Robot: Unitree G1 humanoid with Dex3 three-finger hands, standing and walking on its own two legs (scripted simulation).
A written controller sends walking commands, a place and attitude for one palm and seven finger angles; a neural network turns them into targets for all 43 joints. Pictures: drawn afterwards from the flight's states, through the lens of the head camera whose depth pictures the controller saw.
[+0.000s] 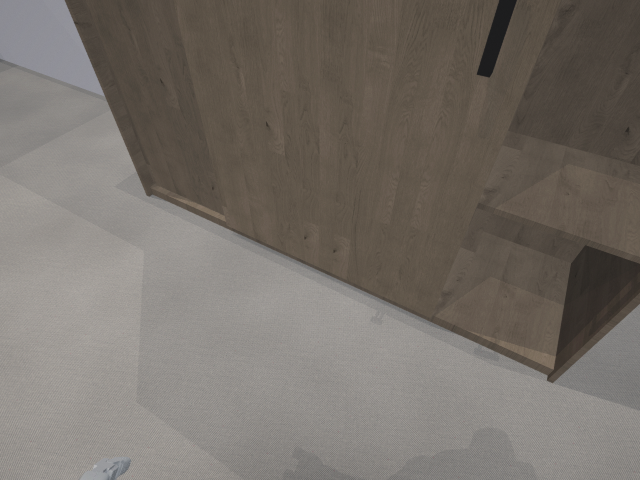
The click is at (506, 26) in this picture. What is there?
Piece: wardrobe's sliding door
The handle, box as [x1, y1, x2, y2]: [477, 0, 516, 77]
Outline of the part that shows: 516,0 499,0 477,74 489,77 492,72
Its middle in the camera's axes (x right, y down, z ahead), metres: +0.32 -0.39 +0.66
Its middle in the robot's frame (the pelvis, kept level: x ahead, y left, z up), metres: +0.80 -0.28 +0.27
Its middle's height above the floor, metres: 1.04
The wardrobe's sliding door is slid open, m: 0.41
